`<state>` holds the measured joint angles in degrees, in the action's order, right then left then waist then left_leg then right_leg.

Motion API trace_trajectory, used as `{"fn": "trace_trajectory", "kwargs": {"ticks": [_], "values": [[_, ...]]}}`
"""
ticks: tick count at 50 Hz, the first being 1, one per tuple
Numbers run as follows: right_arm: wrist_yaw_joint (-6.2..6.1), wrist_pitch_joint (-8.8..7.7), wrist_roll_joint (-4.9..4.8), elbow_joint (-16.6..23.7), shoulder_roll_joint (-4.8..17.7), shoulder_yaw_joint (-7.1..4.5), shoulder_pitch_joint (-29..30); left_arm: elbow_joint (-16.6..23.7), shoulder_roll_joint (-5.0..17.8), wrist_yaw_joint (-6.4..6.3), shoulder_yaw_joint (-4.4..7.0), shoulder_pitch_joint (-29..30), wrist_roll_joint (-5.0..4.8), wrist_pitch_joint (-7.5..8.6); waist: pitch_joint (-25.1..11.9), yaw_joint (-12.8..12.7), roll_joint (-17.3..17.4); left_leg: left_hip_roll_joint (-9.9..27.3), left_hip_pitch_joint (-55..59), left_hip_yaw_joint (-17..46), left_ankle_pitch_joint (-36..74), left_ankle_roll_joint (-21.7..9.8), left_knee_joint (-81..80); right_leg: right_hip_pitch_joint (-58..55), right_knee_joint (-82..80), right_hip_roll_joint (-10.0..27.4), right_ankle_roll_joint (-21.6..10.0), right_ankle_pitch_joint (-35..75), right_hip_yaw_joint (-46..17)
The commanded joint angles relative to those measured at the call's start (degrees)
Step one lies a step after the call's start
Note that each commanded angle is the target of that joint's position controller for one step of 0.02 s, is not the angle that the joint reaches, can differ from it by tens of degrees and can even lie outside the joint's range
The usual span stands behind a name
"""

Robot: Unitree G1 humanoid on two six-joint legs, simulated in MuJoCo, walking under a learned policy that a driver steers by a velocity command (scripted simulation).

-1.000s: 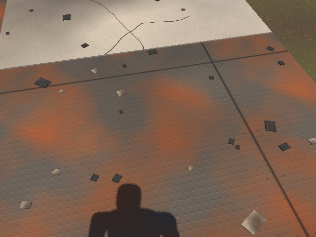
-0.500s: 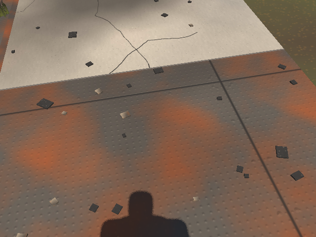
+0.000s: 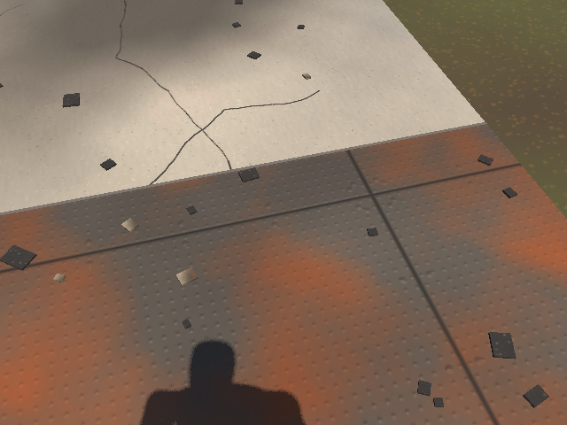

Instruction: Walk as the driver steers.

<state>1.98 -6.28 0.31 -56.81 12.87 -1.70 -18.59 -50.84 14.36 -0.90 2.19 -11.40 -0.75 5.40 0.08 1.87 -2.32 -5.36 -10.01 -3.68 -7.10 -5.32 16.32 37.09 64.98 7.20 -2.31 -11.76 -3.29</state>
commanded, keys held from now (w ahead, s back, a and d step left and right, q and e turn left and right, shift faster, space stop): w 1.00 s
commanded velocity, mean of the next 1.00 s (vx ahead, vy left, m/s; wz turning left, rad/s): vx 0.50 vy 0.00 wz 0.00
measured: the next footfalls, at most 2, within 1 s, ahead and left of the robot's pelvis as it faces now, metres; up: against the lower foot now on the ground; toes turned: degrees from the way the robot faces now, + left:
right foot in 0.30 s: +0.33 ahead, -0.17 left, +0.00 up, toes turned -2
left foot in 0.86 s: +0.65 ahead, +0.07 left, +0.00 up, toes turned +3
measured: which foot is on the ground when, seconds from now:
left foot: down 0.00-0.32, up 0.34-0.84, down 0.86-1.00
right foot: up 0.00-0.28, down 0.30-0.88, up 0.90-1.00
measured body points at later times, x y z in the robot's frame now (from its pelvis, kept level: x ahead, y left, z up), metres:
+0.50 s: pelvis +0.27 -0.08 +0.00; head +0.29 -0.10 +0.45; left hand +0.33 +0.18 -0.12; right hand +0.36 -0.35 -0.14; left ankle +0.27 +0.08 -0.66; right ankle +0.29 -0.16 -0.74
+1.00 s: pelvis +0.54 -0.01 -0.01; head +0.57 +0.00 +0.44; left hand +0.57 +0.25 -0.15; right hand +0.67 -0.27 -0.13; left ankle +0.61 +0.07 -0.74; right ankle +0.43 -0.16 -0.65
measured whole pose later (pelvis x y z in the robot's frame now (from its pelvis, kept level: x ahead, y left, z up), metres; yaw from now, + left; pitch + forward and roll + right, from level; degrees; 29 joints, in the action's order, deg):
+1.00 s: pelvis +0.54 -0.01 -0.01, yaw +1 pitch +2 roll +0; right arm 2.1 -5.9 -0.2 -51.4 14.0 -3.1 -9.2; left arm -55.5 14.5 -0.2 2.8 -17.6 -1.4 5.6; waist 1.5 -0.3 -1.4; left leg -1.9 -20.6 -3.7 -8.5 -3.8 27.2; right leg 22.2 67.7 2.3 -3.0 -21.4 -1.9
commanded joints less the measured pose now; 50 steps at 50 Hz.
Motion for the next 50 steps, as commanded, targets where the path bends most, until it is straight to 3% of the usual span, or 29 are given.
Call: {"fn": "trace_trajectory", "kwargs": {"ticks": [1,6,9,11,13,14,15,16,17,18,19,20,21,22,23,25,28,32,38,41,42,43,44,45,46,47,48,49,50], "values": [[-1.15,-0.94,-0.09,3.18,7.59,-1.22,2.2,2.44,2.39,-0.38,0.67,-1.89,0.68,-0.32,3.03,-2.65,4.47,16.26,-5.27,12.49,3.64,-9.85,-11.64,1.86,-8.22,2.44,1.58,8.61,-0.15],[-2.0,-0.06,-1.15,1.86,9.48,-1.57,-3.36,5.2,1.64,0.54,0.26,8.91,0.01,0.32,3.25,1.31,4.77,15.55,0.76,9.31,4.07,-7.04,-10.37,-0.26,-26.52,-0.65,2.22,17.51,2.44],[-2.02,0.64,-1.46,0.6,9.62,-1.69,-6.12,6.94,1.98,1.58,0.07,13.49,-0.49,0.6,4.44,2.83,5.28,17.61,6.18,9.85,3.05,-6.75,-7.96,0.14,-31.53,-1.56,1.73,14.88,2.66],[-2.16,1.2,-1.48,0.18,9.96,-1.94,-6.52,7.94,2.76,2.35,0.2,14.5,-0.59,1.06,4.62,2.44,5.68,19.39,9.66,10.67,3.65,-6.11,-5.51,-0.44,-34.05,-2.08,0.31,10.72,2.61],[-2.27,1.81,-1.53,0.33,10.84,-2.28,-5.19,7.54,4.35,2.74,0.87,10.93,-0.54,1.56,2.83,-0.23,6.74,19.99,10.98,10.78,10.48,-4.99,-1.03,-6.68,-36.37,-3.73,-1.39,6.76,3.91],[-2.28,2.11,-1.37,0.7,10.61,-2.12,-3.89,5.88,6.02,2.64,1.89,5.02,-0.41,1.71,-0.45,-3.61,6.64,17.95,10.26,8.91,20.01,-3.8,5.9,-14.86,-37.7,-5.65,-2.66,6.02,5.49],[-2.24,2.22,-0.71,1.44,8.7,-1.38,-3.31,2.72,9.46,2.24,3.51,-5.88,-0.29,1.85,-7.46,-7.95,4.84,14.37,4.78,5.87,23.03,-2.02,19.22,-29.78,-36.85,-4.12,-4.99,7.24,3.48],[-1.96,1.39,-0.05,3.11,3.59,0.34,-7.29,1.13,16.04,1.94,5.09,-15.47,0.89,1.66,-17.27,-8.68,-6.47,7.16,-15.58,1.19,5.87,1.92,42.44,-52.97,-37.62,10.58,-12.42,5.15,-17.45],[-1.62,-0.14,-1.01,2.4,1.44,1.13,-9.56,0.22,14.36,2.27,4.63,-17.64,0.66,1.32,-22.23,-8.0,-15.06,1.63,-29.53,6.55,-23.98,2.97,55.3,-61.0,-46.88,16.82,-17.46,-2.02,-38.45],[-1.39,-1.19,-2.35,3.14,8.14,-0.51,-5.29,0.94,9.89,2.36,3.19,-13.71,0.37,1.48,-15.32,-7.8,-9.37,5.53,-34.99,10.77,-22.14,1.65,60.78,-55.33,-47.95,14.94,-14.55,-4.04,-33.74],[-1.4,-1.56,-2.88,4.59,9.47,-0.89,-0.63,2.3,7.47,2.3,2.39,-8.32,0.33,1.38,-9.57,-6.32,-5.75,8.67,-35.3,9.25,-16.73,0.85,59.96,-47.29,-48.56,12.85,-12.32,-0.29,-24.69],[-1.74,-1.31,-2.24,4.92,8.75,-1.01,1.6,3.0,5.86,2.57,1.78,-3.85,0.52,1.32,-5.59,-4.47,-1.37,11.02,-32.8,7.99,-12.02,1.16,56.41,-39.15,-50.71,10.22,-11.24,4.72,-18.3],[-2.04,-0.59,-1.46,4.94,8.22,-1.46,1.87,3.23,4.32,2.8,1.33,-1.72,0.78,1.45,-3.48,-2.73,-1.34,12.81,-29.77,8.07,-9.03,1.4,52.59,-33.94,-52.71,7.87,-10.2,7.44,-13.84],[-2.08,0.27,-1.3,4.7,6.85,-1.43,0.82,2.76,3.63,3.02,1.13,-1.31,1.04,1.48,-2.59,-1.47,-2.16,13.46,-26.77,7.89,-7.26,1.73,50.72,-30.61,-54.44,6.43,-9.82,8.78,-11.17],[-2.13,0.95,-1.24,4.34,5.53,-1.34,-0.14,2.06,3.76,3.09,1.21,-2.19,1.03,1.63,-2.17,-0.91,-2.18,13.44,-25.46,7.33,-6.29,2.11,49.61,-28.9,-55.52,5.65,-10.2,11.27,-9.26],[-2.3,1.68,-1.04,5.01,5.1,-1.51,1.13,0.66,5.4,2.7,1.65,-4.33,1.04,1.83,-0.67,-0.4,-1.32,13.67,-27.5,6.92,-3.26,2.95,46.44,-28.22,-56.85,5.32,-10.9,16.23,-6.34],[-2.33,1.75,-0.56,7.36,5.01,-1.74,7.86,-0.74,6.37,1.69,1.89,-7.29,0.97,1.33,1.04,-1.71,-0.55,13.78,-32.54,6.72,4.14,4.1,37.31,-30.43,-57.82,5.21,-10.64,18.89,-3.99],[-1.69,1.3,-0.83,9.55,3.82,-1.34,15.98,-2.07,7.1,0.88,1.89,-10.31,0.45,0.84,2.75,-4.06,-1.02,11.98,-30.41,4.87,13.03,4.14,24.04,-31.44,-58.96,3.71,-8.96,15.65,-0.64],[0.02,0.49,-1.52,12.88,4.19,-0.96,24.25,-5.09,7.79,0.33,2.39,-14.76,-0.15,-0.4,5.66,-5.89,-1.22,10.45,-31.76,4.37,9.17,2.38,15.25,-41.06,-55.59,7.44,-8.43,15.67,-0.86],[0.64,-0.07,-1.54,12.62,6.17,-1.74,20.75,-5.06,9.02,0.05,2.93,-12.85,-0.25,-1.12,2.9,-2.88,-2.68,7.99,-23.23,2.36,3.25,0.23,13.13,-43.03,-49.81,8.1,-6.99,27.92,-0.36],[0.48,-0.14,-1.43,11.1,7.69,-2.65,15.35,-4.78,9.22,0.04,2.95,-11.51,-0.17,-1.42,-0.47,0.25,-3.2,5.84,-14.9,0.49,2.83,-0.88,12.41,-42.1,-43.64,6.64,-6.05,37.51,1.05],[0.09,-0.09,-1.38,7.86,10.45,-4.17,5.22,-4.31,7.95,0.07,2.44,-10.79,0.17,-1.66,-6.44,4.64,-2.17,5.29,-0.92,0.44,4.09,-2.6,12.66,-37.42,-32.06,3.4,-4.41,40.15,3.29],[-0.57,0.12,-0.66,5.76,15.2,-5.4,-5.57,-2.81,6.1,0.07,1.48,-11.61,1.26,-1.54,-15.31,7.39,5.72,17.08,17.54,14.51,4.62,-6.5,13.41,-23.93,-12.51,-0.78,-2.27,21.54,6.0],[-0.1,0.31,-0.4,4.74,17.33,-5.59,-7.63,-3.26,-2.11,0.91,-0.68,-19.06,0.68,-0.13,-22.23,2.84,20.71,28.29,34.12,42.12,-7.02,-15.22,5.12,-2.16,5.36,-11.33,0.71,-19.19,2.22],[-0.04,0.16,-0.92,5.21,11.92,-4.12,-5.89,-3.63,4.36,1.11,0.71,-14.91,-0.74,1.23,-18.99,4.68,13.9,26.53,31.31,43.57,-11.95,-12.6,1.43,3.89,11.81,-8.34,-0.59,-20.82,-4.8],[-0.23,0.0,-1.09,6.19,9.74,-3.45,-0.7,-1.67,7.26,1.2,1.54,-9.33,-1.89,1.99,-11.02,3.63,11.1,25.01,23.33,34.74,-8.95,-9.96,0.48,6.92,11.92,-5.46,-1.54,-15.5,-3.2],[-0.18,-0.07,-0.85,7.3,8.56,-2.94,4.41,-1.02,7.2,0.71,1.62,-6.43,-1.62,2.07,-6.85,1.5,5.6,23.09,14.28,28.02,-2.59,-8.66,-1.06,4.27,9.21,-2.22,-1.45,-9.63,-1.53],[0.03,-0.17,-0.33,7.58,7.0,-2.55,7.02,-0.83,6.71,0.3,2.08,-5.1,-0.67,1.68,-3.84,-0.12,4.39,21.02,7.27,23.23,1.85,-8.09,-2.83,1.66,6.04,-0.47,-1.18,-6.42,-1.05],[0.17,-0.35,0.27,7.25,5.76,-2.13,7.7,-0.99,5.59,0.23,2.22,-6.5,-0.4,0.88,-3.43,-1.99,5.91,19.41,3.32,20.03,3.62,-7.55,-4.55,-2.05,3.98,1.01,-1.19,-4.29,-1.48]]}}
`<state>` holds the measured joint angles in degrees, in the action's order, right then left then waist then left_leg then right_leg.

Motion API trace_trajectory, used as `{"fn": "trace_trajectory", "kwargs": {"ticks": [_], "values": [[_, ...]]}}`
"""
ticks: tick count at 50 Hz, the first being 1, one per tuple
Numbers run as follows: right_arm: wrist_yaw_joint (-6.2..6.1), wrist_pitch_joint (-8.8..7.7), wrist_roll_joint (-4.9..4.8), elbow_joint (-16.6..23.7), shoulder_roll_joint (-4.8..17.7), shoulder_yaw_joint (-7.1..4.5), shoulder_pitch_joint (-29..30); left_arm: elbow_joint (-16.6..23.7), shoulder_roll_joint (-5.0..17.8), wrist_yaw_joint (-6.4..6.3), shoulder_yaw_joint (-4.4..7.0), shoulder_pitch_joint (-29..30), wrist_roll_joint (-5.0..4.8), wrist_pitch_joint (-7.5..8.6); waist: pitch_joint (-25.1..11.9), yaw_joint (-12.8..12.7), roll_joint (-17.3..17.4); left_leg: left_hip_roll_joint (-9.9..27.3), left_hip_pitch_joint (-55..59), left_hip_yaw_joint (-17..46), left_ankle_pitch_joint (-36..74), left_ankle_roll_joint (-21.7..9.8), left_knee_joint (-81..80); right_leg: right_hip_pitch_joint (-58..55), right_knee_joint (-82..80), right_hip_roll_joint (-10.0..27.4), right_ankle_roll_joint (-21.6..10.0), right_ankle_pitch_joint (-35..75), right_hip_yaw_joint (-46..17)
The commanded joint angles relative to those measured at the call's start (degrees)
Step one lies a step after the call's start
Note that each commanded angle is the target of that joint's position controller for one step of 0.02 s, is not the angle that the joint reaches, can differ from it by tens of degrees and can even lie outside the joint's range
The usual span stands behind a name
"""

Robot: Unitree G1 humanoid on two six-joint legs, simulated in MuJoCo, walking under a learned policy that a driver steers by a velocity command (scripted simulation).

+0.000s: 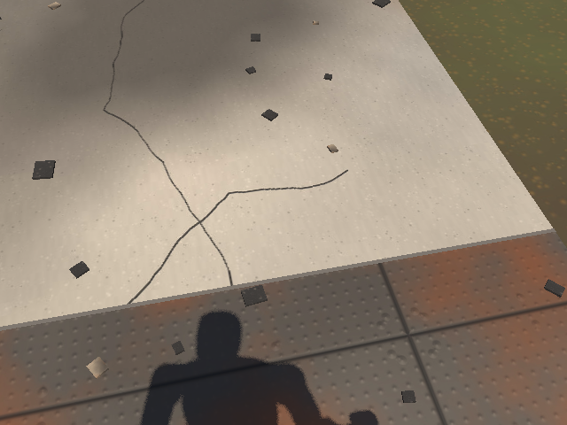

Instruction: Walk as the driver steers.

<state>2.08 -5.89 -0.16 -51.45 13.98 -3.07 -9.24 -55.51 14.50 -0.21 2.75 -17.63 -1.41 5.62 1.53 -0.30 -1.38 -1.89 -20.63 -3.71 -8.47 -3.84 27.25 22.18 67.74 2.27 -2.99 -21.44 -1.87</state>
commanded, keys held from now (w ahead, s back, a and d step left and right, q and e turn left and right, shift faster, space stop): w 0.52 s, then w+q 0.48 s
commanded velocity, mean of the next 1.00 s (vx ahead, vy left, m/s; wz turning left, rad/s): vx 0.50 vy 0.00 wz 0.17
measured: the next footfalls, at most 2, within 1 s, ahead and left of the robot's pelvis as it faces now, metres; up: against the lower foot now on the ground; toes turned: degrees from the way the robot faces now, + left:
right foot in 0.44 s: +0.42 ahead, -0.15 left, +0.00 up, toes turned -3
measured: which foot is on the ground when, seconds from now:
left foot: down 0.00-0.46, up 0.48-1.00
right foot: up 0.00-0.42, down 0.44-1.00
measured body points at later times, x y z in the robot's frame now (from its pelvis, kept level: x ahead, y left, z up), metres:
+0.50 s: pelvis +0.27 -0.05 -0.01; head +0.31 -0.06 +0.44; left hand +0.47 +0.19 -0.11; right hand +0.24 -0.32 -0.16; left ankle +0.09 +0.08 -0.68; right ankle +0.38 -0.15 -0.73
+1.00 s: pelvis +0.54 -0.02 -0.01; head +0.57 -0.01 +0.44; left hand +0.48 +0.24 -0.16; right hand +0.77 -0.22 -0.12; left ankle +0.66 +0.10 -0.72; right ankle +0.38 -0.15 -0.73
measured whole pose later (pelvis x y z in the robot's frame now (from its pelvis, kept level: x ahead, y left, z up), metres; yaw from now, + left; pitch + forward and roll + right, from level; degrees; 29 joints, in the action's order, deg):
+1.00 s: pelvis +0.54 -0.02 -0.01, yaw +12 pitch +2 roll -1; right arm 3.3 -2.5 -1.3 -47.1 12.7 -3.6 -3.6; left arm -56.5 14.1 -1.5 4.0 -18.9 -0.4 3.5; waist 1.2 -2.7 0.6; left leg 2.1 -32.9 -3.7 -6.0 -6.0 35.6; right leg -6.9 17.1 1.1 1.5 -24.7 14.9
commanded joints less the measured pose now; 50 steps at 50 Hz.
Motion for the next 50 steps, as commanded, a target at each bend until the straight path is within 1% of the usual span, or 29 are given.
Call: {"fn": "trace_trajectory", "kwargs": {"ticks": [1,2,5,7,11,16,18,19,20,21,22,23,24,25,26,27,28,29,30,31,33,36,39,42,45,46,48,49,50], "values": [[0.17,-0.81,0.74,1.34,4.21,-0.69,-2.01,3.39,4.07,-0.51,1.59,-1.42,0.26,-0.08,-4.49,-0.54,5.67,14.97,11.94,18.11,5.66,-9.23,-17.01,11.13,-0.42,6.27,-0.31,6.25,-2.66],[0.03,-0.93,0.55,0.69,4.69,-0.8,-2.96,3.26,3.2,-0.59,1.57,-1.85,0.29,-0.65,-3.7,-0.94,5.66,14.54,10.5,16.25,7.05,-9.66,-18.15,10.95,-1.9,6.51,0.05,6.78,-2.14],[-1.05,-0.91,0.46,-0.71,7.2,-1.36,-5.89,5.29,3.63,-0.86,1.92,3.63,0.93,-1.35,-0.84,-0.34,4.2,14.6,10.7,13.42,10.42,-10.2,-20.35,16.58,-9.04,7.17,1.72,13.21,-1.66],[-1.72,-0.46,0.32,-1.44,7.39,-1.32,-7.88,6.57,3.37,-0.73,1.96,7.63,1.17,-1.23,-0.11,0.65,3.95,14.15,12.64,11.83,11.59,-9.47,-20.72,19.41,-15.15,6.98,2.44,18.86,-1.37],[-2.28,0.01,-0.21,-2.66,7.81,-1.2,-11.12,8.54,2.06,0.05,1.36,15.08,0.87,-0.72,1.38,2.96,4.5,12.41,14.42,8.05,10.7,-7.53,-21.14,17.64,-27.83,4.86,2.43,27.58,0.7],[-2.49,1.1,-0.6,-5.19,8.42,-1.52,-15.67,11.42,2.07,1.63,0.69,22.77,0.23,-0.1,3.82,5.28,4.59,15.39,22.73,8.0,11.06,-7.5,-18.16,19.11,-35.62,3.14,1.52,24.58,1.66],[-2.75,1.61,-0.8,-5.67,8.99,-1.89,-15.57,12.27,2.76,2.36,0.73,23.29,0.1,0.32,3.71,4.43,5.28,17.04,25.66,8.41,14.5,-6.86,-15.63,18.0,-37.47,2.56,0.16,20.71,1.75],[-2.85,1.83,-0.86,-5.66,9.35,-2.08,-14.91,12.15,3.5,2.57,0.96,21.95,0.07,0.48,2.85,3.33,5.82,17.4,26.35,8.32,18.15,-6.31,-13.93,15.23,-38.3,1.84,-0.63,18.77,2.23],[-2.9,2.01,-0.89,-5.38,9.93,-2.26,-13.65,11.48,4.73,2.6,1.51,18.89,0.13,0.62,0.88,1.37,6.66,17.06,26.3,7.74,26.22,-5.63,-10.7,9.75,-38.85,0.27,-1.57,17.16,3.46],[-2.91,2.28,-0.94,-5.04,9.9,-2.22,-12.06,9.58,6.4,2.43,2.52,12.39,0.33,0.68,-2.98,-2.35,6.76,15.17,25.0,5.93,35.28,-4.51,-3.47,0.25,-40.02,-1.83,-2.89,17.61,5.24],[-2.87,2.39,-0.59,-4.4,8.37,-1.59,-11.51,6.38,9.5,1.99,4.0,2.0,0.57,0.63,-9.56,-6.55,5.32,11.89,18.6,3.65,34.78,-2.72,8.78,-15.15,-38.94,-0.75,-5.0,19.31,3.76],[-2.54,1.77,0.18,-3.16,3.77,-0.11,-15.99,4.7,14.95,1.51,5.32,-7.21,1.79,0.49,-19.19,-6.64,-4.81,5.35,-1.79,0.7,14.42,0.75,31.07,-38.5,-38.64,13.85,-12.02,16.74,-16.59],[-2.07,0.33,-0.33,-3.98,0.52,1.04,-18.34,3.95,13.74,1.69,4.76,-8.75,1.08,0.18,-25.03,-5.72,-14.71,-1.93,-15.74,5.94,-22.82,2.29,45.23,-47.15,-48.43,21.52,-17.42,9.27,-39.1],[-1.74,-0.86,-1.8,-3.17,6.66,-0.54,-13.88,4.48,9.76,1.73,3.38,-5.42,0.7,0.26,-19.06,-6.12,-9.98,1.92,-21.55,10.93,-22.38,0.93,50.74,-42.34,-50.14,19.39,-14.51,5.04,-35.3],[-1.7,-1.43,-2.68,-1.51,8.11,-0.84,-8.82,5.73,7.63,1.56,2.71,-0.37,0.84,0.24,-12.0,-4.96,-6.86,4.95,-23.0,9.11,-17.64,0.03,50.18,-33.82,-51.11,17.44,-12.28,7.34,-26.61],[-2.06,-1.27,-2.36,-1.36,7.46,-0.96,-6.74,6.34,6.08,1.69,2.16,4.03,1.34,0.37,-7.3,-2.98,-2.01,7.62,-20.64,8.06,-12.69,0.07,46.53,-24.64,-53.35,15.49,-10.98,11.76,-19.74],[-2.45,-0.41,-1.76,-1.71,7.01,-1.48,-6.83,6.56,4.16,1.81,1.64,6.46,1.78,0.77,-5.07,-1.04,-1.83,9.55,-17.29,8.44,-9.75,0.04,42.81,-18.8,-55.35,13.45,-9.66,14.3,-14.89],[-2.54,0.65,-1.69,-2.25,5.63,-1.5,-8.47,6.17,3.45,1.97,1.45,7.24,2.13,0.99,-4.14,0.4,-2.98,10.38,-13.93,8.85,-8.04,0.1,41.09,-14.93,-57.22,12.36,-9.03,14.98,-11.81],[-2.63,1.52,-1.77,-2.76,4.2,-1.45,-9.65,5.56,3.44,1.97,1.52,6.78,2.16,1.22,-3.52,0.96,-3.17,10.51,-12.47,8.96,-7.27,0.27,39.9,-12.79,-58.72,11.86,-9.1,15.78,-9.52],[-2.75,2.16,-1.88,-2.83,3.49,-1.48,-9.84,4.85,4.04,1.77,1.68,5.94,2.22,1.45,-2.49,1.32,-3.04,10.44,-12.84,9.18,-6.09,0.54,38.92,-11.49,-59.89,11.65,-9.27,17.25,-7.11],[-2.95,2.82,-1.74,-1.74,3.77,-1.84,-7.07,3.87,5.64,1.06,2.15,4.48,2.54,1.68,-0.62,1.21,-2.18,10.13,-17.02,10.71,-1.28,1.09,35.39,-11.84,-61.32,11.82,-9.19,19.73,-3.81],[-2.57,2.7,-1.22,-0.38,3.88,-2.27,-3.18,3.08,6.13,0.09,2.26,3.04,2.61,1.48,0.35,0.49,-1.6,8.85,-21.31,11.95,7.5,1.71,27.66,-14.76,-61.8,11.46,-7.94,22.94,0.93],[-1.65,2.4,-0.95,1.22,3.11,-1.98,1.53,2.88,6.46,-0.58,2.14,2.67,2.32,1.32,1.53,-0.77,-1.59,8.09,-19.9,8.69,14.44,1.83,19.03,-15.52,-62.52,10.39,-6.26,23.8,6.11],[-0.72,2.42,-0.81,3.74,1.75,-1.19,7.07,1.45,6.98,-1.05,2.3,-0.86,1.95,0.71,3.65,-3.03,-0.64,7.9,-21.46,5.98,15.07,1.36,13.47,-20.49,-61.97,11.79,-5.82,25.63,8.79],[0.36,2.46,-0.97,6.75,1.48,-0.8,11.1,0.52,7.82,-1.19,2.71,-3.15,1.38,-0.56,4.84,-4.16,-0.49,7.31,-24.25,3.48,9.81,0.35,10.21,-27.77,-58.48,14.04,-5.59,30.52,10.49],[0.78,2.49,-1.06,7.7,1.64,-0.81,11.71,0.52,8.26,-1.25,2.9,-3.08,1.16,-1.01,4.85,-3.89,-0.9,6.84,-23.91,2.34,7.07,-0.21,9.58,-29.28,-56.74,14.68,-5.31,34.03,11.09],[1.44,2.58,-1.16,8.84,3.0,-1.41,10.15,1.32,9.8,-1.58,3.34,-1.15,0.81,-1.7,2.57,-1.68,-2.89,3.98,-17.58,-1.27,1.26,-2.04,8.89,-30.08,-50.74,14.88,-4.1,51.23,13.07],[1.57,2.73,-1.18,8.79,4.34,-2.1,7.24,1.77,10.74,-1.85,3.61,-0.34,0.66,-2.06,0.02,0.33,-4.36,1.74,-12.21,-3.16,-1.64,-3.17,9.39,-29.99,-45.4,14.76,-3.44,61.34,13.82],[1.55,2.81,-1.38,7.62,6.55,-3.32,0.73,2.23,11.38,-2.04,3.72,0.77,0.61,-2.5,-3.72,4.13,-4.77,-0.7,-3.36,-4.23,-2.3,-4.73,8.2,-28.29,-36.22,13.82,-2.46,67.1,14.67]]}}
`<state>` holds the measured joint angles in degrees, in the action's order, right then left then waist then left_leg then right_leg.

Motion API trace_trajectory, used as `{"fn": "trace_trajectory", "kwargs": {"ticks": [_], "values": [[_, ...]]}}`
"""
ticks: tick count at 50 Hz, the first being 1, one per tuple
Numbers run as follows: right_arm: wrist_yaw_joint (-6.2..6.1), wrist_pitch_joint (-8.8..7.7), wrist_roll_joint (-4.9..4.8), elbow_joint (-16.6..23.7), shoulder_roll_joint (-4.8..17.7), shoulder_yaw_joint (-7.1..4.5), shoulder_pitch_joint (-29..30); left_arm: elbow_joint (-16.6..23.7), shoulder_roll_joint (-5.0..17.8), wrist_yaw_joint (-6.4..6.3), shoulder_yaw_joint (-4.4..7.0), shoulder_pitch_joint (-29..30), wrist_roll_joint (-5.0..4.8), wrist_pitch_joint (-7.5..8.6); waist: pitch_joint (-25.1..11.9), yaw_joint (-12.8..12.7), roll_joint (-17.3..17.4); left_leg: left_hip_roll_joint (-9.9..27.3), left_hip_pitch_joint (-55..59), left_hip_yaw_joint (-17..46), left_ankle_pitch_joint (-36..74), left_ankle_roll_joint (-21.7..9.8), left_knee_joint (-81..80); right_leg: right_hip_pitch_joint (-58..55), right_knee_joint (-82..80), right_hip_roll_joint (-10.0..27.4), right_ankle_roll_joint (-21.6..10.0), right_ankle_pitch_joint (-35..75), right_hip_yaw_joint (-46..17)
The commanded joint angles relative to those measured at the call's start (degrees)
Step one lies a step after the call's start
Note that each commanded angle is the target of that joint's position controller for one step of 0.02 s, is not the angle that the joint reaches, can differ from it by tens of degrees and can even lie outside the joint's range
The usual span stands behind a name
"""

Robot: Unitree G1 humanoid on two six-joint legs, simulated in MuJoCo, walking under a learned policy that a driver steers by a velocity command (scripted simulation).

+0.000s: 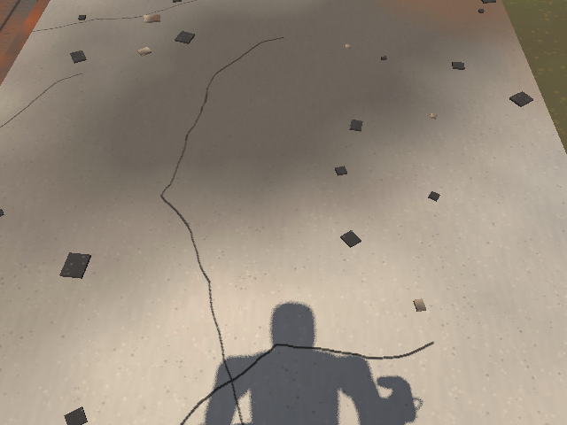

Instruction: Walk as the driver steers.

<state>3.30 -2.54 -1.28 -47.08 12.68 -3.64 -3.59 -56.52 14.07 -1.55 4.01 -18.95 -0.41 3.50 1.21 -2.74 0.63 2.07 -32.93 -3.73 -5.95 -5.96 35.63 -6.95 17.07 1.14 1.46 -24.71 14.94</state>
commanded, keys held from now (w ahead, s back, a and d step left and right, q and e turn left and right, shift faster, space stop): w+q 0.82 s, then w+e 0.02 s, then e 0.16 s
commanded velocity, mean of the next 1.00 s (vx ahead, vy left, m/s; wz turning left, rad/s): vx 0.48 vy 0.00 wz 0.51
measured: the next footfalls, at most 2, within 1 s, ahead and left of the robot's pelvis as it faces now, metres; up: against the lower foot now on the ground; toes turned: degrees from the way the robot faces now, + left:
left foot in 0.02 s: +0.18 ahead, +0.10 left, +0.00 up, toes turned +4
right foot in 0.52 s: +0.50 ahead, -0.05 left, +0.00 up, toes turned +22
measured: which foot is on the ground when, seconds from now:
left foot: up 0.00-0.00, down 0.02-0.52, up 0.54-0.98, down 1.00-1.00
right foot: down 0.00-0.04, up 0.06-0.50, down 0.52-1.00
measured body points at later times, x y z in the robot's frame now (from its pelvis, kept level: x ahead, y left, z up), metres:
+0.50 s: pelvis +0.29 +0.02 +0.01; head +0.32 +0.04 +0.46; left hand +0.46 +0.31 -0.07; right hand +0.40 -0.26 -0.11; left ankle +0.14 +0.09 -0.72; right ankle +0.47 -0.06 -0.72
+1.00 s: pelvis +0.52 +0.12 +0.01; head +0.55 +0.14 +0.46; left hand +0.37 +0.36 -0.12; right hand +0.84 +0.06 -0.06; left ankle +0.58 +0.29 -0.71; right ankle +0.47 -0.06 -0.72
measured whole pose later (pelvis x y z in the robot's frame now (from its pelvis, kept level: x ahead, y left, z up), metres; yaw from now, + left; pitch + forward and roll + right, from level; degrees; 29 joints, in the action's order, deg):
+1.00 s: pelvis +0.52 +0.12 +0.01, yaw +31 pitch +2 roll -2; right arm 2.2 -3.1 0.1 -35.7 14.3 -2.8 -2.0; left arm -52.4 16.1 0.4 3.7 -20.4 -1.8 3.8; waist 2.3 -5.9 1.9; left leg 2.6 -29.6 0.5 0.9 -3.4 29.6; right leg -1.1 19.9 2.1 2.0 -21.9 8.9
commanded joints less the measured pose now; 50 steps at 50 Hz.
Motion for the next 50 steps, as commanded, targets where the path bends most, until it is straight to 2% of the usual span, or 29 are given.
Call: {"fn": "trace_trajectory", "kwargs": {"ticks": [1,2,3,4,5,6,7,8,10,13,17,20,23,25,26,27,28,29,30,31,32,35,38,41,45,47,48,49,50], "values": [[-0.37,-0.42,-0.35,1.02,11.53,-4.75,-14.32,3.86,11.67,-0.77,2.23,3.0,-0.55,-0.42,-8.37,11.45,-5.0,-6.04,23.92,-2.28,-1.02,-5.0,-4.58,7.86,27.67,12.37,-4.76,64.96,-1.21],[-1.82,0.05,-0.29,-0.4,17.34,-6.28,-21.24,5.57,8.35,-0.47,1.1,1.81,1.18,0.38,-13.84,11.79,5.96,5.94,41.1,16.52,1.21,-9.13,-5.01,24.73,46.99,8.06,-2.29,32.28,-1.39],[-1.56,-0.67,-0.03,1.21,19.61,-6.04,-19.22,8.35,1.81,0.76,-1.05,-1.69,0.84,2.8,-21.24,6.2,14.99,18.06,56.29,50.4,-7.74,-21.0,-15.45,46.04,64.27,-4.56,0.07,-8.89,-12.44],[-1.44,-0.99,0.54,1.21,14.52,-4.6,-20.53,9.47,7.17,1.65,0.13,5.7,-1.45,5.1,-19.96,9.91,7.12,16.56,56.09,47.59,-7.93,-17.48,-18.88,52.42,66.18,-1.29,-1.79,-6.63,-21.03],[-1.62,-1.45,0.56,1.42,11.6,-3.89,-17.94,10.76,7.98,1.95,0.3,9.18,-2.57,6.03,-12.97,9.2,5.08,14.48,49.62,38.11,-4.27,-14.82,-18.55,54.72,63.13,1.24,-3.24,-1.6,-20.16],[-1.51,-1.78,0.31,2.51,9.97,-3.31,-13.33,10.17,7.51,1.52,0.39,9.49,-1.6,6.12,-8.33,6.12,-1.12,11.82,40.08,31.24,1.26,-12.77,-18.99,51.46,57.56,3.95,-3.28,2.62,-19.87],[-1.64,-1.86,0.37,3.55,8.15,-2.73,-9.84,9.82,8.3,1.08,1.08,9.34,-0.18,5.55,-5.94,4.06,-1.61,9.86,32.76,26.62,6.05,-11.65,-19.91,47.33,52.69,5.46,-2.67,4.71,-19.55],[-1.89,-1.87,0.81,4.35,7.53,-2.35,-8.53,9.94,8.28,1.1,1.37,8.33,0.2,4.63,-5.18,2.4,-0.6,8.66,28.08,24.88,8.26,-11.44,-21.28,43.65,50.6,6.34,-2.08,6.01,-19.78],[-2.5,-2.0,0.55,4.62,9.05,-2.61,-8.98,10.64,6.97,0.93,1.4,7.96,0.78,3.27,-3.96,1.27,0.07,7.53,23.28,22.44,11.83,-11.74,-22.89,41.84,45.4,6.26,-0.23,7.53,-18.75],[-3.7,-1.95,0.38,4.47,11.49,-3.22,-11.83,13.08,5.8,0.59,1.0,14.13,1.33,2.61,-1.73,2.8,1.13,5.33,20.1,18.97,13.47,-10.5,-23.7,43.16,33.77,4.57,1.93,16.63,-17.45],[-4.17,-1.27,0.04,4.03,11.37,-3.2,-14.88,15.6,4.26,1.41,0.17,21.89,0.64,3.11,-0.84,6.06,3.9,2.47,18.43,17.42,6.37,-6.92,-22.28,38.28,17.38,0.7,1.65,29.53,-16.76],[-4.22,-0.93,-0.3,3.26,11.17,-3.17,-17.1,17.42,5.8,2.09,0.36,24.84,0.0,3.68,-0.76,7.12,4.76,4.3,21.99,21.45,3.22,-6.19,-19.31,37.01,12.65,-0.42,0.84,29.61,-18.08],[-4.73,-0.38,-0.13,3.56,11.26,-3.28,-16.93,17.72,8.11,2.72,1.02,23.05,-0.16,4.66,-1.38,5.47,6.35,6.39,26.82,26.47,3.9,-5.24,-14.04,34.31,9.82,-0.75,-0.92,23.21,-19.12],[-4.71,-0.19,0.12,4.76,9.82,-2.74,-15.1,15.58,10.25,2.45,2.16,14.11,0.37,5.3,-5.52,0.68,6.92,3.19,25.59,25.87,10.06,-3.05,-5.9,21.45,6.98,-0.68,-3.66,22.41,-18.0],[-4.37,-0.41,0.83,6.14,7.05,-1.61,-14.12,14.56,13.11,2.05,2.99,5.23,1.38,5.44,-13.15,-3.38,2.96,-0.19,18.86,21.86,5.81,-0.96,8.38,6.49,8.98,7.31,-7.24,20.88,-24.93],[-4.31,-1.04,-0.39,7.4,3.07,-0.47,-22.49,13.0,17.97,1.86,4.25,-1.97,2.19,4.71,-21.93,-0.99,-14.45,-8.69,-1.68,14.26,-19.2,3.5,28.4,-15.18,6.19,21.32,-16.68,12.85,-49.51],[-4.35,-1.27,-1.3,6.79,7.61,-0.82,-23.94,12.78,13.91,2.19,3.39,-1.8,0.57,4.27,-21.5,-0.94,-17.44,-5.07,-11.11,14.83,-27.79,4.1,38.24,-15.83,1.71,24.75,-18.14,-0.18,-61.5],[-4.35,-0.96,-1.2,6.91,12.09,-1.97,-18.53,14.1,9.16,2.03,2.12,1.47,0.23,3.85,-12.87,-2.38,-10.02,-2.31,-13.79,14.77,-22.83,4.45,41.14,-8.4,0.42,21.89,-15.1,-2.51,-52.66],[-4.41,-0.59,-0.53,7.79,12.26,-2.15,-14.38,14.59,7.76,1.9,1.52,4.6,0.68,3.25,-7.71,-1.8,-5.44,-0.03,-12.29,12.37,-18.23,4.69,40.3,-0.33,-0.25,19.15,-12.75,2.97,-43.74],[-4.28,-0.49,0.14,8.63,11.4,-2.27,-12.05,14.23,6.71,1.95,1.1,6.81,1.01,2.91,-3.64,-0.59,-4.38,1.54,-10.6,11.85,-15.37,4.75,37.33,6.67,-1.87,16.61,-11.93,9.16,-37.88],[-3.99,-0.2,0.09,8.89,10.42,-2.46,-12.11,13.97,5.85,1.91,0.7,7.83,1.36,2.93,-2.22,0.91,-5.62,3.18,-8.07,11.73,-13.56,4.52,35.02,10.76,-3.32,14.66,-11.06,13.01,-33.18],[-3.54,0.87,-0.51,9.89,7.11,-1.92,-12.45,12.73,6.91,2.08,1.18,7.59,0.79,3.6,-1.07,2.01,-6.62,4.76,-6.42,9.93,-11.15,4.8,30.78,14.57,-7.17,13.67,-11.98,19.01,-25.38],[-3.37,1.14,-0.13,11.68,6.56,-1.65,-9.48,11.75,9.13,1.86,1.97,6.7,0.78,3.73,-0.86,1.83,-4.91,5.44,-9.4,9.88,-5.14,5.64,24.5,12.79,-8.5,14.64,-12.92,25.37,-20.22],[-2.42,0.72,-0.24,12.56,6.12,-1.3,-5.79,11.3,10.11,1.58,2.18,6.41,0.66,3.15,-0.22,0.68,-4.46,5.01,-8.19,7.92,3.64,5.49,15.26,11.4,-8.62,13.15,-11.43,28.48,-13.6],[-1.35,-0.48,0.74,14.88,3.65,-0.05,1.78,8.73,11.0,1.77,1.77,2.0,-0.56,1.81,2.18,-1.42,-3.58,1.61,-1.04,3.17,6.11,4.58,2.01,11.71,-5.82,12.08,-11.09,39.51,-10.99],[-0.97,-1.06,0.94,15.52,4.93,-0.44,2.72,7.64,12.54,1.91,1.91,0.83,-1.41,0.98,1.3,-0.8,-5.36,-0.06,1.6,2.32,3.7,3.63,-2.01,8.43,-1.92,12.97,-10.37,45.95,-12.51],[-0.97,-1.28,1.18,15.15,6.29,-0.96,1.14,7.38,13.38,1.84,2.04,1.33,-1.73,0.69,-0.02,0.76,-6.45,-1.21,4.73,2.24,2.78,2.85,-4.49,7.2,1.28,12.89,-9.47,49.84,-13.19],[-1.18,-1.48,1.63,13.5,7.88,-1.73,-3.77,7.29,13.6,1.68,1.97,2.56,-2.04,0.52,-2.75,4.05,-6.85,-2.69,11.8,1.67,6.28,1.78,-8.86,7.18,6.39,11.61,-7.94,53.53,-12.96],[-1.73,-1.59,2.27,11.33,10.73,-2.83,-10.02,7.0,12.33,1.65,1.46,2.14,-1.88,0.64,-6.67,7.15,-5.79,-2.48,22.82,1.75,15.82,0.31,-11.78,10.55,14.24,8.99,-5.74,52.15,-11.76]]}}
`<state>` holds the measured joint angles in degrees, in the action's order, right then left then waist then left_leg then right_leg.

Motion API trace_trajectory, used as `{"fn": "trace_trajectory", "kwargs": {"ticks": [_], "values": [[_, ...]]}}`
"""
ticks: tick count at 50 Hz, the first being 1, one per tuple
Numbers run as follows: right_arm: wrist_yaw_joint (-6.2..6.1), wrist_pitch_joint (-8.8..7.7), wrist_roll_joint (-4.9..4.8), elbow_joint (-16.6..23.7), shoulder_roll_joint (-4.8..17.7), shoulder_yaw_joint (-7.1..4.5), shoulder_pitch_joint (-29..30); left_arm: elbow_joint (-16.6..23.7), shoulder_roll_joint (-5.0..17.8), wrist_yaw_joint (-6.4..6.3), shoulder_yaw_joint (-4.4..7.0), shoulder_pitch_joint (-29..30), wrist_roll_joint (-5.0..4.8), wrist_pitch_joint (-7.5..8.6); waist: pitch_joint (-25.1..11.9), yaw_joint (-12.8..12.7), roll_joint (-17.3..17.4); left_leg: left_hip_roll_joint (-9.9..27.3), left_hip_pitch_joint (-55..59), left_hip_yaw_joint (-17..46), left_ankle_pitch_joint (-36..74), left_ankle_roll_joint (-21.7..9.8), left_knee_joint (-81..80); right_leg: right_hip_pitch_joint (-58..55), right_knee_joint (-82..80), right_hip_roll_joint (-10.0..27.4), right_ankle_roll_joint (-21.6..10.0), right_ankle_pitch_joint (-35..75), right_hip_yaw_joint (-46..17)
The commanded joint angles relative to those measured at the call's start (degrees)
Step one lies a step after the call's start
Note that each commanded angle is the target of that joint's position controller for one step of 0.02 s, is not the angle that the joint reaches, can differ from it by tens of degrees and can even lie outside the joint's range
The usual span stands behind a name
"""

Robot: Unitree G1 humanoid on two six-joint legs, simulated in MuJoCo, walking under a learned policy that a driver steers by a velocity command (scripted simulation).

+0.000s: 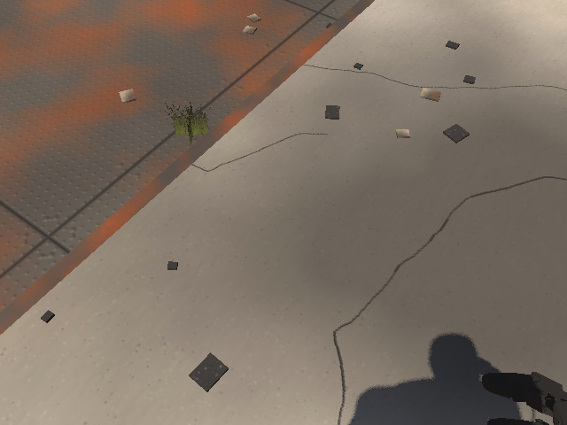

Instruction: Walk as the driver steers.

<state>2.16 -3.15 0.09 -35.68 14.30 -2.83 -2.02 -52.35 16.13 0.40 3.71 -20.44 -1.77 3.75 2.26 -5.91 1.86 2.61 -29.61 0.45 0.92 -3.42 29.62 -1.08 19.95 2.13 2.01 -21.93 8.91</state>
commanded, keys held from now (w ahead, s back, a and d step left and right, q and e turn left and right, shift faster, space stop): e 1.00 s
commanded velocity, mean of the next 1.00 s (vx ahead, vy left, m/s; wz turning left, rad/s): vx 0.06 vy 0.00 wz -0.46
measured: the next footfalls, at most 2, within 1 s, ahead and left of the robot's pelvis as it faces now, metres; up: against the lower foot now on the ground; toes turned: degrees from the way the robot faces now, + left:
right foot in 0.44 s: +0.12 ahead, -0.13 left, +0.00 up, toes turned -17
left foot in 0.94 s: +0.22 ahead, +0.08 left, +0.00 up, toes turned -36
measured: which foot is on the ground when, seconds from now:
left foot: down 0.00-0.44, up 0.46-0.92, down 0.94-1.00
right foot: down 0.00-0.02, up 0.04-0.42, down 0.44-0.94, up 0.96-1.00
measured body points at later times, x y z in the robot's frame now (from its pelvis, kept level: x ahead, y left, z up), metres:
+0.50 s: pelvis +0.08 -0.02 +0.00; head +0.10 -0.06 +0.45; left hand +0.27 +0.23 -0.09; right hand +0.17 -0.33 -0.12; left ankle +0.12 +0.12 -0.70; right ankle +0.08 -0.11 -0.73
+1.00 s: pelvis +0.11 +0.00 +0.00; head +0.15 -0.01 +0.45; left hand +0.41 +0.15 -0.09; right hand +0.09 -0.33 -0.09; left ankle +0.18 +0.10 -0.73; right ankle +0.07 -0.11 -0.71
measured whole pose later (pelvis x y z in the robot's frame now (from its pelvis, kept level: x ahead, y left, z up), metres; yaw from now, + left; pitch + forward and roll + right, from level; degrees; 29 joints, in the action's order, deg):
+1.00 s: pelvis +0.11 +0.00 +0.00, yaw -33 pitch +3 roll +1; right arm -0.6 -1.2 0.9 -46.3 16.5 -4.8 -6.4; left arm -36.6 18.9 -1.7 4.8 -8.8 -0.9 -2.8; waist 1.3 -0.6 -2.9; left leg -2.1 -16.3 2.7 -14.0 -0.7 28.0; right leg 23.9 42.7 -6.7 -0.9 -25.1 -11.2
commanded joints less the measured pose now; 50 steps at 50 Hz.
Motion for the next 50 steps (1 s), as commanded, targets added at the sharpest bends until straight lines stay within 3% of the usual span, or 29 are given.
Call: {"fn": "trace_trajectory", "kwargs": {"ticks": [1,2,3,4,5,6,8,11,15,18,20,21,22,23,24,25,26,27,28,30,35,39,43,46,47,48,49,50], "values": [[-1.62,-0.83,2.37,-1.4,13.93,-4.65,-18.92,4.6,6.49,-0.23,0.29,3.56,1.49,0.95,-16.06,12.35,-1.33,7.83,36.77,6.63,36.03,-5.56,0.56,16.11,25.6,4.16,-3.04,28.95,-4.3],[-2.19,-0.08,3.29,-0.33,15.32,-3.98,-17.73,3.54,0.66,0.61,-1.89,-6.27,2.28,1.1,-26.56,7.91,11.9,25.29,53.54,24.36,53.43,-16.61,3.58,32.48,45.56,-2.21,0.74,-19.56,-8.4],[-1.86,0.73,2.09,0.08,12.79,-3.72,-18.75,1.76,6.59,0.47,-0.34,-5.68,0.23,0.68,-31.56,11.07,8.08,24.01,49.29,24.14,43.89,-16.76,0.79,32.73,51.11,-0.9,0.8,-21.11,-15.83],[-1.69,0.88,1.1,-0.27,10.96,-3.15,-15.5,3.84,8.67,0.25,0.49,0.55,-1.14,0.07,-23.2,10.75,6.48,20.18,43.44,17.52,36.23,-14.4,-1.61,37.52,51.94,0.82,0.7,-18.64,-14.29],[-1.72,0.75,0.33,-0.9,8.92,-2.5,-11.66,4.34,7.17,-0.45,0.32,2.92,-0.63,-0.83,-17.05,8.8,4.08,17.38,36.21,13.71,27.54,-12.02,-4.22,38.95,49.12,2.65,1.01,-14.72,-12.72],[-1.71,0.62,0.21,-1.11,6.9,-1.91,-8.34,3.82,6.82,-1.13,0.63,2.97,0.3,-2.16,-12.51,6.95,4.11,15.66,27.91,10.42,20.62,-10.8,-7.41,36.47,47.08,3.81,1.76,-11.62,-12.25],[-1.98,0.37,1.55,-1.47,7.26,-2.25,-3.29,3.64,5.34,-2.1,0.89,-0.02,0.72,-4.72,-9.5,3.29,6.09,14.3,14.67,5.37,12.52,-10.63,-13.1,27.7,46.44,3.29,3.1,-5.91,-10.31],[-2.9,0.1,1.74,-2.35,7.86,-2.64,-0.59,5.52,4.54,-2.75,1.3,0.94,1.14,-6.21,-7.95,2.41,6.34,15.1,10.8,0.99,5.07,-10.89,-15.8,27.08,42.28,3.59,2.85,-1.1,-9.6],[-4.38,1.05,1.05,-4.16,9.15,-3.15,-0.83,8.79,4.41,-1.58,1.2,6.46,1.43,-6.61,-7.81,4.12,5.64,16.08,12.51,-1.98,-2.89,-10.02,-16.35,25.21,32.53,4.24,1.06,4.47,-8.46],[-4.47,2.06,0.08,-5.45,10.41,-3.59,-1.36,10.63,5.47,-0.48,1.65,8.09,1.43,-6.95,-7.61,4.57,5.6,17.61,15.55,-2.6,-3.98,-8.7,-14.14,23.42,26.86,3.44,-0.56,3.16,-6.86],[-4.4,2.74,-1.04,-6.14,10.96,-3.78,-0.53,10.73,5.33,0.21,1.98,6.48,1.56,-6.98,-7.43,3.15,4.89,17.04,16.37,-4.06,-5.25,-6.23,-10.1,19.24,18.49,1.83,-2.56,6.11,-4.57],[-4.4,3.09,-1.51,-6.87,10.15,-3.67,-1.42,10.16,5.69,0.27,2.36,4.84,1.84,-6.87,-7.38,2.73,3.51,15.25,15.7,-5.44,-8.45,-3.93,-6.35,15.94,13.55,0.12,-4.09,8.98,-3.83],[-4.27,3.55,-1.31,-8.34,8.12,-3.33,-4.52,9.95,8.01,-0.08,3.18,3.28,2.28,-6.65,-5.56,3.08,-2.44,11.44,12.65,-8.69,-14.2,0.16,1.96,13.02,6.3,0.93,-6.43,16.7,-8.25],[-3.92,3.74,1.07,-7.37,5.12,-2.57,-6.06,11.45,15.11,-1.26,4.7,3.07,2.21,-6.36,-4.05,5.76,-20.33,3.15,-0.98,-14.13,-31.73,6.43,20.34,7.07,1.77,14.63,-12.34,37.06,-27.73],[-4.42,3.7,1.27,-4.63,6.4,-2.81,-0.02,12.98,17.07,-0.74,4.58,3.06,3.87,-5.24,-4.89,2.98,-20.77,-3.16,-9.58,-4.31,-40.93,7.53,32.47,9.21,-1.78,20.28,-21.88,36.15,-39.11],[-4.67,3.83,0.36,-4.43,8.16,-3.35,2.23,13.2,15.24,-0.12,4.16,3.51,4.31,-3.87,-6.07,2.35,-13.97,-2.31,-10.98,0.69,-37.79,6.43,37.58,9.17,-2.53,18.21,-21.37,31.89,-35.97],[-4.93,3.93,-0.24,-4.96,8.33,-3.65,1.3,13.57,14.01,-0.28,3.91,6.21,3.34,-2.99,-5.76,4.18,-11.18,-1.42,-11.92,2.26,-32.08,5.41,37.73,8.82,-1.87,15.38,-18.17,29.04,-31.86],[-5.4,4.06,0.13,-6.43,8.56,-3.95,-0.13,14.23,11.81,-0.67,3.37,9.03,2.12,-2.93,-6.3,5.43,-8.42,-0.52,-11.76,3.12,-28.0,5.32,36.81,8.59,-1.07,13.37,-15.32,27.01,-29.18],[-5.7,4.08,0.53,-6.73,9.16,-4.26,-0.65,14.79,10.47,-1.19,2.88,10.92,1.34,-3.17,-6.55,6.27,-8.97,-0.41,-10.44,3.46,-25.18,5.57,36.15,9.57,-0.85,12.35,-14.15,27.67,-27.62],[-5.52,3.71,0.29,-7.04,8.32,-4.26,-1.44,15.4,9.44,-1.94,2.39,10.36,1.64,-3.44,-8.83,6.63,-8.96,-1.69,-7.93,3.52,-21.47,6.05,36.32,8.93,-0.42,10.76,-14.0,30.86,-26.28],[-5.14,3.05,-0.16,-6.63,6.34,-3.38,0.51,16.15,10.8,-2.98,3.02,8.34,1.2,-4.08,-8.96,5.04,-9.09,-2.92,-6.76,4.76,-18.87,7.78,22.93,5.61,0.28,9.44,-14.17,26.55,-28.15],[-4.29,2.55,-0.47,-6.77,6.87,-3.22,0.65,17.31,11.66,-2.77,3.44,9.31,1.45,-4.83,-7.5,4.52,-10.51,-3.99,-0.58,4.91,-19.89,8.24,15.04,10.05,0.3,8.49,-14.91,21.52,-31.42],[-3.34,1.49,-0.84,-6.94,7.87,-3.33,-0.87,18.44,11.55,-2.24,3.47,10.86,1.19,-5.43,-8.13,4.63,-11.37,-5.01,4.51,5.18,-21.54,7.36,8.19,9.9,2.43,7.77,-14.91,26.49,-36.01],[-2.51,0.71,-0.85,-8.07,8.41,-3.62,-5.54,19.54,11.09,-2.44,3.25,13.51,0.25,-6.11,-8.69,7.66,-10.91,-4.92,13.83,3.85,-12.14,5.52,-6.92,11.46,6.02,4.73,-11.87,27.23,-36.72],[-2.53,0.73,-0.41,-8.59,10.49,-4.26,-7.41,19.91,9.66,-2.62,2.86,12.9,0.3,-6.25,-9.38,7.64,-8.53,-0.33,20.54,6.36,-6.42,3.79,-10.12,15.94,9.06,2.18,-9.19,19.72,-34.88],[-2.99,1.25,0.57,-8.01,14.26,-4.92,-7.35,19.79,6.08,-2.42,1.96,9.65,1.06,-6.23,-10.4,5.07,4.33,11.92,27.04,17.17,2.55,-1.04,-11.24,24.01,21.31,-4.65,-5.79,0.16,-26.22],[-2.93,1.63,2.36,-7.93,16.05,-5.11,-6.68,21.69,8.38,-2.23,2.77,9.31,0.68,-5.62,-7.59,4.03,15.61,20.53,25.19,29.2,11.91,-11.29,-12.19,34.94,31.89,-10.46,-2.75,-16.39,-18.27],[-3.07,1.48,2.02,-6.3,13.01,-4.36,-4.23,20.42,12.89,-2.06,4.05,8.32,1.37,-5.22,-6.88,4.32,10.08,21.7,23.77,27.31,11.03,-13.76,-12.05,36.27,42.67,-6.02,-0.74,-14.25,-18.81]]}}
